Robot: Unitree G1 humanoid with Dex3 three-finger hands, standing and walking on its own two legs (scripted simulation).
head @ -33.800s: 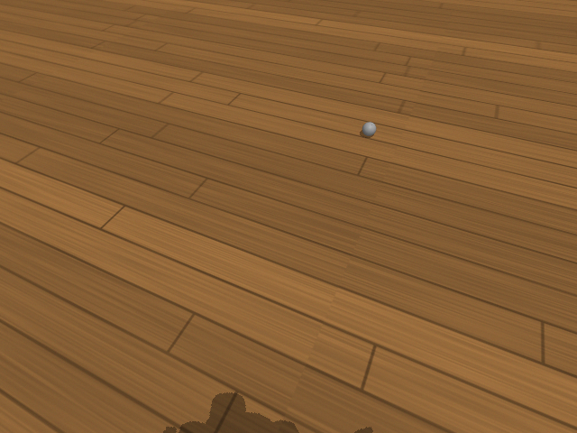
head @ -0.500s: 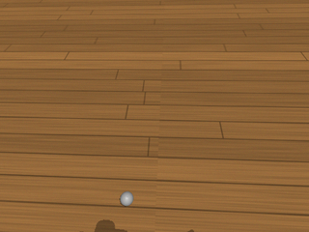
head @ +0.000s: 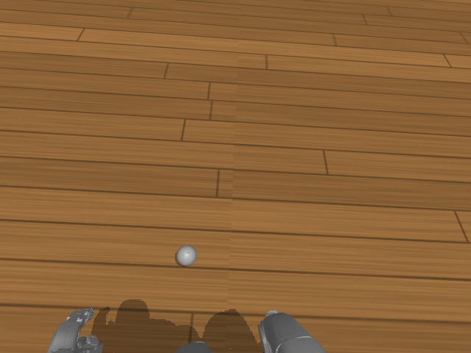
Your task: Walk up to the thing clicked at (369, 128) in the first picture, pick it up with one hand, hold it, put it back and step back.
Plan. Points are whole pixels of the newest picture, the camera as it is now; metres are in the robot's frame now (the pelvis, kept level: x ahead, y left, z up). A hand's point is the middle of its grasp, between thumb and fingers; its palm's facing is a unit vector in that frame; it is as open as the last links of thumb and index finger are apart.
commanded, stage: step back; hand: left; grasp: from above
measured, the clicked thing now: (186, 255) +0.49 +0.18 -0.72
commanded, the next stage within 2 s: none
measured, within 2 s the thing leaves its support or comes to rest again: neither
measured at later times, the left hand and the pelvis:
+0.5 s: hand out of the picture +0.01 +0.24 -0.13, palm faces -0.09 -0.91 -0.41, open 7.4 cm; pelvis -0.11 -0.01 +0.00, yaw -6 degrees
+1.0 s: hand out of the picture -0.16 +0.26 -0.15, palm faces -0.11 -0.91 -0.40, open 7.4 cm; pelvis -0.27 -0.01 +0.00, yaw -7 degrees
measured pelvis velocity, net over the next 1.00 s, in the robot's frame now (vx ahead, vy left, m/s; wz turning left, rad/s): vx -0.27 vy -0.01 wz -0.12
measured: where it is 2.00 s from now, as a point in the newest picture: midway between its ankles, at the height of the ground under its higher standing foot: outside the picture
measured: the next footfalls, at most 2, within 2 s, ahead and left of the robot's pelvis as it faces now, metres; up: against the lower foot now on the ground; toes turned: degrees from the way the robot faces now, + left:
right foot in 0.32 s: -0.06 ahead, -0.13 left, +0.00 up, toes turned -3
left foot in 0.66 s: -0.13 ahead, +0.11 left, +0.00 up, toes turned -5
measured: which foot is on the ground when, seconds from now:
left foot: down 0.00-0.36, up 0.38-0.64, down 0.66-1.00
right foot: up 0.00-0.30, down 0.32-0.68, up 0.70-1.00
